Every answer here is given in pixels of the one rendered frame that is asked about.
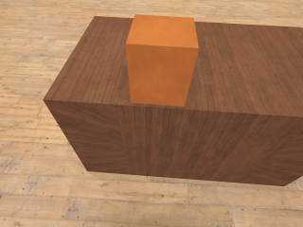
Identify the carton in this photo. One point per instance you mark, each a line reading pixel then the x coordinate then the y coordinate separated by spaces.
pixel 161 55

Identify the pedestal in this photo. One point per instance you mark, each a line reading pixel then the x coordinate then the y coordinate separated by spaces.
pixel 242 121

